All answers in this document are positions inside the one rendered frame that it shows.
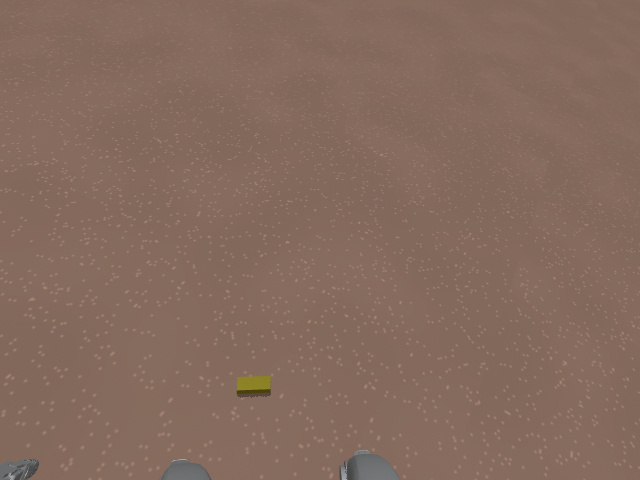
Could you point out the small box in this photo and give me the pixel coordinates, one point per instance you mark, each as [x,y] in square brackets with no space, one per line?
[254,384]

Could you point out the left robot hand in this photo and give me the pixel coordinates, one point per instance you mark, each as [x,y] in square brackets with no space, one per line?
[20,470]

